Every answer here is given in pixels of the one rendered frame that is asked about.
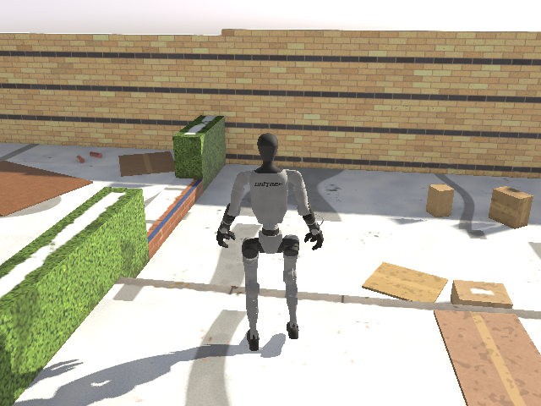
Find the right robot hand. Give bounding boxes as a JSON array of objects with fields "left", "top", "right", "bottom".
[{"left": 304, "top": 230, "right": 324, "bottom": 250}]

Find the robot thigh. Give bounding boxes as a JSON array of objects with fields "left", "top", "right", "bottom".
[
  {"left": 282, "top": 234, "right": 299, "bottom": 284},
  {"left": 242, "top": 237, "right": 260, "bottom": 298}
]

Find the robot left thigh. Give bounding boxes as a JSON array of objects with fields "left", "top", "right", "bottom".
[{"left": 242, "top": 237, "right": 260, "bottom": 298}]

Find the right robot forearm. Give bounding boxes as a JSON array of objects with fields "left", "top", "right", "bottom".
[{"left": 303, "top": 203, "right": 320, "bottom": 235}]

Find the left robot hand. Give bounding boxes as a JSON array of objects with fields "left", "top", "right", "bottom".
[{"left": 216, "top": 228, "right": 235, "bottom": 248}]

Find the robot right thigh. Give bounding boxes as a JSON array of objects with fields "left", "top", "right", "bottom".
[{"left": 282, "top": 234, "right": 299, "bottom": 284}]

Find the robot right upper arm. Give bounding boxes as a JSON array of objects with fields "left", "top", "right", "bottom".
[{"left": 286, "top": 169, "right": 311, "bottom": 216}]

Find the left robot forearm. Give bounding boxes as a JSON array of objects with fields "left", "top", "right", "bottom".
[{"left": 219, "top": 203, "right": 235, "bottom": 233}]

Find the robot left upper arm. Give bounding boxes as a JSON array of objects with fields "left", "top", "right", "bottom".
[{"left": 227, "top": 171, "right": 251, "bottom": 217}]

